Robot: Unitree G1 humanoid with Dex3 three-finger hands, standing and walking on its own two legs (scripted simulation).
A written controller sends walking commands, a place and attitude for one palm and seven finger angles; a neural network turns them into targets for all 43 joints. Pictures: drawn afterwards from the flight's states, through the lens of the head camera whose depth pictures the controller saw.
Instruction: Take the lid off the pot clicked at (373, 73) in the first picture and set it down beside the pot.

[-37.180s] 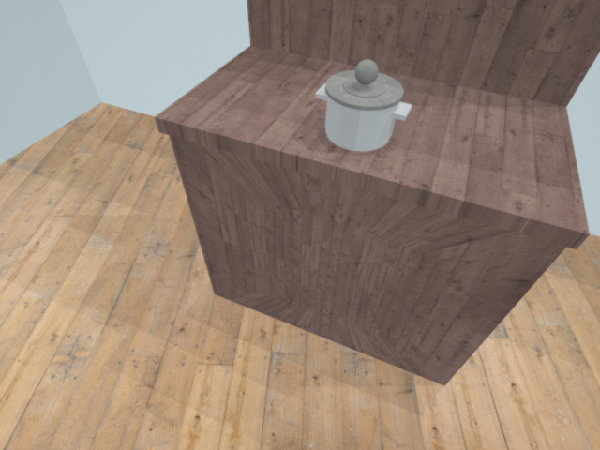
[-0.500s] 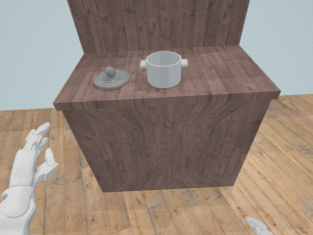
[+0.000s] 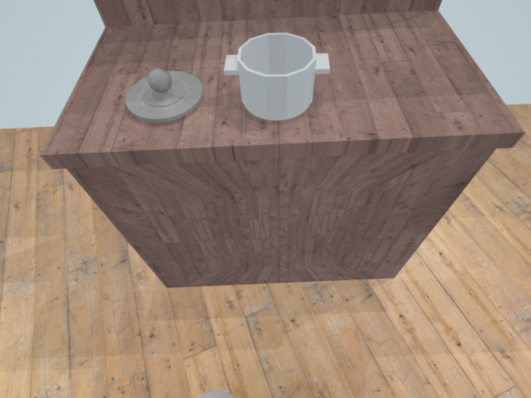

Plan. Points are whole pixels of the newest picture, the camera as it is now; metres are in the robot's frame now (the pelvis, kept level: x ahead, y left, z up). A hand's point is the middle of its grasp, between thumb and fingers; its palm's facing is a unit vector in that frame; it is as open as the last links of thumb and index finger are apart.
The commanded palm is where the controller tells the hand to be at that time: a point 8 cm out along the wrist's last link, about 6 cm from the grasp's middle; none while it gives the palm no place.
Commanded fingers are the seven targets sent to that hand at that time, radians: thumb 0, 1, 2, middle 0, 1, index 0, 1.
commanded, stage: stop stepping back and stand still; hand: left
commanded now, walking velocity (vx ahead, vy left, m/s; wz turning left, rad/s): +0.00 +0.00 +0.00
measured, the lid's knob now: (159, 80) +0.66 +0.23 +0.09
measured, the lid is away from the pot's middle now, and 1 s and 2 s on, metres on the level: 0.23 0.23 0.23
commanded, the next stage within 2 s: let the arm hang, fingers relaxed in 1.46 s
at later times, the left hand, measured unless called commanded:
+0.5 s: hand out of the picture +0.12 +0.19 -0.17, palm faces +0.01 -0.97 -0.23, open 7.4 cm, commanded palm none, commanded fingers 0.00 0.90 0.90 -0.20 -0.30 -0.20 -0.30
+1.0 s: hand out of the picture +0.05 +0.20 -0.16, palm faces +0.01 -0.98 -0.21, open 7.3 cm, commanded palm none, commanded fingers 0.00 0.90 0.90 -0.20 -0.30 -0.20 -0.30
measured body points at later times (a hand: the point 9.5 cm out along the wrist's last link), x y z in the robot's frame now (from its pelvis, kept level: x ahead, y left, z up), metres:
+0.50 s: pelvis +0.05 +0.01 +0.01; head +0.09 +0.01 +0.45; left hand +0.12 +0.24 -0.15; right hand +0.09 -0.24 -0.14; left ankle -0.02 +0.12 -0.72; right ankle -0.03 -0.11 -0.72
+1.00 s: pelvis +0.01 +0.02 +0.01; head +0.03 +0.02 +0.46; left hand +0.05 +0.25 -0.15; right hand +0.00 -0.20 -0.15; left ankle -0.02 +0.12 -0.73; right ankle -0.04 -0.11 -0.73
